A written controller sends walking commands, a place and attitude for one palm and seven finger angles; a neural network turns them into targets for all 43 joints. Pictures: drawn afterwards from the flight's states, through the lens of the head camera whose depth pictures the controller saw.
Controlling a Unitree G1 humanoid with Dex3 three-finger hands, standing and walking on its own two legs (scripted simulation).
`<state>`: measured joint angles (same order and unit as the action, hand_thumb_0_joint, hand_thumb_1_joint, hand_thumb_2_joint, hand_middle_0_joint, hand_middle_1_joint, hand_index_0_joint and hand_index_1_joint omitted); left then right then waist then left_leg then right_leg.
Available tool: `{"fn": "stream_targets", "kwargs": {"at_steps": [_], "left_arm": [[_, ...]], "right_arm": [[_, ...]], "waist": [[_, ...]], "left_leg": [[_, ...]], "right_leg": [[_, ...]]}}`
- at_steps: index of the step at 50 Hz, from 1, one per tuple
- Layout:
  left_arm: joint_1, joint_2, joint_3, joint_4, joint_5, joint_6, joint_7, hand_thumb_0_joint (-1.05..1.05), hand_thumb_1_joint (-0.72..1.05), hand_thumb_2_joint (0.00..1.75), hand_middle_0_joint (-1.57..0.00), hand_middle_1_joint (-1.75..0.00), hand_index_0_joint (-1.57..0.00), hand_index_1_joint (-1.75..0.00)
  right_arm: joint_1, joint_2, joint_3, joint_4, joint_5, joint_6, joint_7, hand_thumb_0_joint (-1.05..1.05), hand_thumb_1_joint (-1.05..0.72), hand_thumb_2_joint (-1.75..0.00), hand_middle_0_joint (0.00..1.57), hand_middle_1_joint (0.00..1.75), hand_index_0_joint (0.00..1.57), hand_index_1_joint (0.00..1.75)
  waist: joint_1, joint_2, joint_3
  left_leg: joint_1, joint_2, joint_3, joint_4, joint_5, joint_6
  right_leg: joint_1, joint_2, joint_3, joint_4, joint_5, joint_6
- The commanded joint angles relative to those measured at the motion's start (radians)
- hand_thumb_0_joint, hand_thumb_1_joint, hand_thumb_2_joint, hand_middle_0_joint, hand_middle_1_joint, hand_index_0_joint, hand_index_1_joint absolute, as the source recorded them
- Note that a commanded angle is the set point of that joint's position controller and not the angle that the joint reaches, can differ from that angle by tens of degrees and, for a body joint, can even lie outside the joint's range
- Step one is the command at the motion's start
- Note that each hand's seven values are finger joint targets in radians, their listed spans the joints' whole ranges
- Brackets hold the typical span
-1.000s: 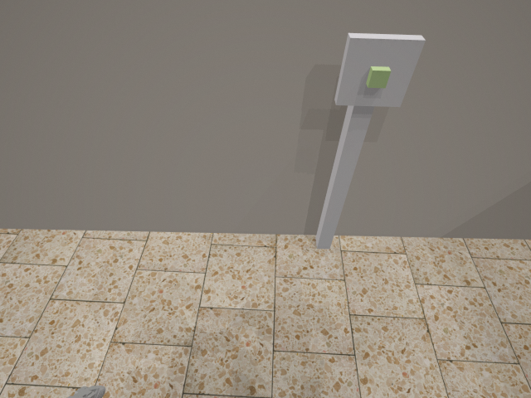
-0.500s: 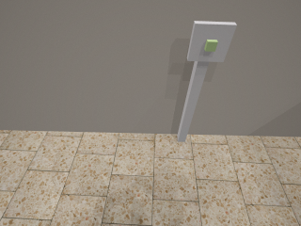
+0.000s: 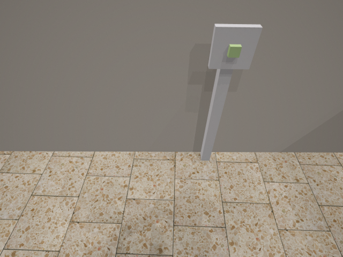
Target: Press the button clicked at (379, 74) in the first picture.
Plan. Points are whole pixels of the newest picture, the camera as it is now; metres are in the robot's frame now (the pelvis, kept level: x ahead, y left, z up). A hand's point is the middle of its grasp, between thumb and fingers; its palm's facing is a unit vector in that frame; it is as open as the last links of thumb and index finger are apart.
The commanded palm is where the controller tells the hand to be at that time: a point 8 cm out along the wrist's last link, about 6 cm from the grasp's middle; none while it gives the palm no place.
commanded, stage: look at it before walking up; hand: left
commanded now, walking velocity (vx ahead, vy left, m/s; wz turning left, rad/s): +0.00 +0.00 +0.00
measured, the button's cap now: (234, 50) +0.87 -0.21 +0.08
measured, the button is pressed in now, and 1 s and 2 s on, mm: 0 0 0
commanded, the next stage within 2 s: walk to a spot facing it in 0.44 s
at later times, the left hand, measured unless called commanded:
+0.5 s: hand out of the picture +0.07 +0.24 -0.16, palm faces -0.04 -0.94 -0.33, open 7.4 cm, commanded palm none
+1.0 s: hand out of the picture +0.05 +0.16 -0.18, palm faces -0.15 -0.95 -0.27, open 7.4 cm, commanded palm none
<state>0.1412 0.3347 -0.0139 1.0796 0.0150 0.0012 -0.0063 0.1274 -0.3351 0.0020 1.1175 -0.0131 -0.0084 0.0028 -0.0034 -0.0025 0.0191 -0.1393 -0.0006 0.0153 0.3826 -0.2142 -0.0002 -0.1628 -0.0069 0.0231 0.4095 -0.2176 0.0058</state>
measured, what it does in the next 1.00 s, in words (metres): stands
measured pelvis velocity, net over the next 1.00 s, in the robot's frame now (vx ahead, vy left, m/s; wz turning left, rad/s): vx -0.02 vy -0.03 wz -0.21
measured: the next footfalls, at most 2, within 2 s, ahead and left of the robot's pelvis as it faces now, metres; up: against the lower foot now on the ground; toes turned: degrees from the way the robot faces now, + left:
left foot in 1.44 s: +0.04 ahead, +0.11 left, +0.00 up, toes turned -28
right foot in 1.84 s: -0.10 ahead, -0.11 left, +0.00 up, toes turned -47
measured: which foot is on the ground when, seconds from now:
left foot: down 0.00-0.92, up 0.94-1.00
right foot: down 0.00-1.00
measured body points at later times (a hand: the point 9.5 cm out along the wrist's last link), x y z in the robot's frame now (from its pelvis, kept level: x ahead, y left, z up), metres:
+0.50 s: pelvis +0.00 -0.01 +0.00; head +0.01 -0.01 +0.45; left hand +0.08 +0.29 -0.13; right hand +0.08 -0.30 -0.13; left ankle +0.00 +0.12 -0.74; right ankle +0.00 -0.12 -0.74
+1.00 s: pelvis -0.02 -0.03 -0.02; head +0.01 -0.06 +0.42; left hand +0.06 +0.21 -0.16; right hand +0.01 -0.29 -0.18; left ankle -0.02 +0.12 -0.70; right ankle -0.01 -0.11 -0.74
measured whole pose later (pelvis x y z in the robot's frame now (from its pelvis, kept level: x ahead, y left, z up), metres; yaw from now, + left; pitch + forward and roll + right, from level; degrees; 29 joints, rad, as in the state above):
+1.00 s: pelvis -0.02 -0.03 -0.02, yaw -12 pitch -1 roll +1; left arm 0.27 0.19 0.03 0.94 0.02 0.04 -0.01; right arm 0.16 -0.24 -0.05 0.99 -0.01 0.06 -0.01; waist 0.03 0.04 0.09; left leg -0.40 0.07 0.05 1.01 -0.48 -0.04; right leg -0.34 0.05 -0.02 0.69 -0.33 -0.08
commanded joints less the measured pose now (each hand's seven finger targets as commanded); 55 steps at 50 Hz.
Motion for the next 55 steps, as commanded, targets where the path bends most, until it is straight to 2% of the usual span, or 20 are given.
{"fn": "stream_targets", "kwargs": {"at_steps": [1,19,27,29,32,36,38,39,40,41,42,44,45,46,47,48,50,51,52,55], "left_arm": [[-0.044,0.209,0.046,-0.061,-0.003,-0.025,0.018,0.0,0.9,0.9,-0.2,-0.3,-0.2,-0.3],[-0.033,0.208,0.047,-0.055,-0.004,-0.03,0.019,0.0,0.9,0.9,-0.2,-0.3,-0.2,-0.3],[-0.034,0.211,0.047,-0.054,-0.004,-0.032,0.018,0.0,0.9,0.9,-0.2,-0.3,-0.2,-0.3],[-0.036,0.208,0.051,-0.061,-0.003,-0.025,0.017,0.0,0.9,0.9,-0.2,-0.3,-0.2,-0.3],[0.023,0.107,0.042,-0.072,-0.003,0.008,0.022,0.0,0.9,0.9,-0.2,-0.3,-0.2,-0.3],[0.048,0.099,0.059,-0.129,0.002,0.031,0.015,0.0,0.9,0.9,-0.2,-0.3,-0.2,-0.3],[0.06,0.079,0.066,-0.155,0.004,0.037,0.009,0.0,0.9,0.9,-0.2,-0.3,-0.2,-0.3],[0.065,0.063,0.069,-0.167,0.004,0.041,0.006,0.0,0.9,0.9,-0.2,-0.3,-0.2,-0.3],[0.074,0.049,0.073,-0.178,0.005,0.045,0.004,0.0,0.9,0.9,-0.2,-0.3,-0.2,-0.3],[0.078,0.037,0.079,-0.189,0.005,0.048,0.002,0.0,0.9,0.9,-0.2,-0.3,-0.2,-0.3],[0.097,0.027,0.084,-0.197,0.005,0.047,-0.002,0.0,0.9,0.9,-0.2,-0.3,-0.2,-0.3],[0.208,0.018,0.092,-0.176,0.008,0.036,-0.006,0.0,0.9,0.9,-0.2,-0.3,-0.2,-0.3],[0.252,0.084,0.106,-0.168,0.016,0.02,-0.001,0.0,0.9,0.9,-0.2,-0.3,-0.2,-0.3],[0.248,0.179,0.123,-0.182,0.019,0.007,0.014,0.0,0.9,0.9,-0.2,-0.3,-0.2,-0.3],[0.267,0.16,0.122,-0.192,0.004,0.012,0.024,0.0,0.9,0.9,-0.2,-0.3,-0.2,-0.3],[0.197,0.137,0.122,-0.202,0.007,0.015,0.026,0.0,0.9,0.9,-0.2,-0.3,-0.2,-0.3],[0.117,0.085,0.112,-0.227,0.003,0.013,0.026,0.0,0.9,0.9,-0.2,-0.3,-0.2,-0.3],[0.114,0.075,0.111,-0.231,0.003,0.009,0.024,0.0,0.9,0.9,-0.2,-0.3,-0.2,-0.3],[0.129,0.067,0.111,-0.226,0.002,0.007,0.022,0.0,0.9,0.9,-0.2,-0.3,-0.2,-0.3],[0.171,0.061,0.117,-0.213,0.001,0.005,0.022,0.0,0.9,0.9,-0.2,-0.3,-0.2,-0.3]], "right_arm": [[-0.054,-0.205,-0.038,-0.068,0.004,-0.026,-0.015,0.0,-0.9,-0.9,0.2,0.3,0.2,0.3],[-0.052,-0.203,-0.037,-0.061,0.005,-0.028,-0.017,0.0,-0.9,-0.9,0.2,0.3,0.2,0.3],[-0.055,-0.202,-0.037,-0.062,0.006,-0.027,-0.017,0.0,-0.9,-0.9,0.2,0.3,0.2,0.3],[-0.05,-0.203,-0.042,-0.066,0.003,-0.026,-0.021,0.0,-0.9,-0.9,0.2,0.3,0.2,0.3],[0.021,-0.09,-0.031,-0.078,0.002,-0.006,-0.027,0.0,-0.9,-0.9,0.2,0.3,0.2,0.3],[0.035,-0.113,-0.059,-0.138,0.0,0.011,-0.035,0.0,-0.9,-0.9,0.2,0.3,0.2,0.3],[0.028,-0.126,-0.074,-0.166,-0.002,0.014,-0.037,0.0,-0.9,-0.9,0.2,0.3,0.2,0.3],[0.023,-0.13,-0.079,-0.178,-0.003,0.012,-0.037,0.0,-0.9,-0.9,0.2,0.3,0.2,0.3],[0.018,-0.131,-0.083,-0.19,-0.002,0.009,-0.035,0.0,-0.9,-0.9,0.2,0.3,0.2,0.3],[0.01,-0.125,-0.087,-0.201,-0.006,0.007,-0.035,0.0,-0.9,-0.9,0.2,0.3,0.2,0.3],[-0.01,-0.121,-0.09,-0.213,-0.009,0.007,-0.036,0.0,-0.9,-0.9,0.2,0.3,0.2,0.3],[-0.042,-0.114,-0.095,-0.226,-0.009,0.013,-0.033,0.0,-0.9,-0.9,0.2,0.3,0.2,0.3],[-0.027,-0.077,-0.092,-0.236,-0.001,0.023,-0.027,0.0,-0.9,-0.9,0.2,0.3,0.2,0.3],[-0.014,0.006,-0.076,-0.278,0.005,0.024,-0.022,0.0,-0.9,-0.9,0.2,0.3,0.2,0.3],[-0.046,-0.026,-0.079,-0.28,0.006,0.033,-0.029,0.0,-0.9,-0.9,0.2,0.3,0.2,0.3],[-0.066,-0.017,-0.084,-0.273,0.006,0.031,-0.027,0.0,-0.9,-0.9,0.2,0.3,0.2,0.3],[-0.024,-0.018,-0.086,-0.244,-0.002,0.029,-0.022,0.0,-0.9,-0.9,0.2,0.3,0.2,0.3],[0.001,-0.003,-0.084,-0.234,-0.005,0.028,-0.021,0.0,-0.9,-0.9,0.2,0.3,0.2,0.3],[0.005,0.002,-0.085,-0.228,-0.005,0.031,-0.023,0.0,-0.9,-0.9,0.2,0.3,0.2,0.3],[0.003,0.012,-0.084,-0.23,-0.004,0.031,-0.028,0.0,-0.9,-0.9,0.2,0.3,0.2,0.3]], "waist": [[0.006,-0.009,-0.027],[0.003,-0.002,-0.057],[0.003,-0.001,-0.047],[0.001,0.005,-0.041],[-0.005,-0.003,-0.044],[-0.003,0.042,-0.025],[-0.001,0.105,-0.021],[0.003,0.164,-0.01],[0.008,0.186,-0.019],[0.011,0.193,-0.015],[0.028,0.175,-0.007],[0.08,0.111,-0.031],[0.093,-0.107,-0.032],[0.069,-0.364,-0.002],[0.097,-0.255,-0.032],[0.066,-0.212,0.018],[0.023,-0.092,0.01],[0.016,-0.092,-0.024],[0.022,-0.098,-0.041],[0.036,-0.086,-0.073]], "left_leg": [[-0.006,0.116,-0.098,-0.077,0.083,0.029],[0.028,0.122,-0.089,-0.069,0.147,0.023],[0.027,0.122,-0.088,-0.073,0.141,0.022],[0.047,0.129,-0.068,-0.055,0.15,0.019],[0.037,0.137,-0.018,0.003,0.161,0.002],[0.018,0.188,-0.021,0.025,0.115,0.024],[-0.001,0.251,-0.051,0.002,0.115,0.06],[-0.018,0.303,-0.08,-0.024,0.16,0.096],[-0.02,0.355,-0.098,-0.036,0.226,0.14],[-0.04,0.385,-0.091,-0.03,0.274,0.166],[-0.073,0.382,-0.055,0.009,0.308,0.156],[-0.125,0.306,0.058,0.191,0.237,0.077],[-0.222,0.193,0.139,0.432,0.03,-0.004],[-0.453,0.042,0.125,0.675,-0.379,-0.062],[-0.404,0.06,-0.032,0.746,-0.366,-0.043],[-0.439,0.067,-0.051,0.796,-0.305,-0.04],[-0.41,0.09,-0.055,0.781,-0.176,-0.052],[-0.395,0.081,-0.045,0.759,-0.145,-0.058],[-0.386,0.075,-0.04,0.741,-0.131,-0.063],[-0.407,0.064,-0.042,0.697,-0.125,-0.071]], "right_leg": [[-0.011,-0.108,0.094,-0.078,0.084,-0.036],[0.014,-0.111,0.099,-0.077,0.176,-0.04],[0.016,-0.114,0.099,-0.087,0.176,-0.041],[-0.012,-0.104,0.117,-0.073,0.208,-0.045],[-0.053,-0.094,0.131,0.0,0.276,-0.035],[-0.153,-0.044,0.121,0.119,0.236,-0.03],[-0.196,-0.005,0.082,0.242,0.15,-0.018],[-0.222,0.015,0.042,0.344,-0.019,-0.008],[-0.235,0.016,0.0,0.44,-0.2,0.003],[-0.231,-0.008,-0.008,0.48,-0.28,0.005],[-0.191,-0.03,-0.007,0.443,-0.28,0.0],[-0.054,-0.025,-0.047,0.232,-0.08,0.0],[0.006,-0.109,0.112,0.029,0.142,-0.032],[0.022,-0.357,0.522,-0.106,0.373,-0.156],[-0.046,-0.345,0.539,-0.152,0.24,-0.209],[-0.086,-0.309,0.535,-0.155,0.11,-0.225],[-0.102,-0.238,0.42,-0.131,0.077,-0.197],[-0.073,-0.207,0.377,-0.117,0.112,-0.18],[-0.058,-0.191,0.359,-0.112,0.129,-0.171],[0.014,-0.18,0.367,-0.099,0.175,-0.168]]}}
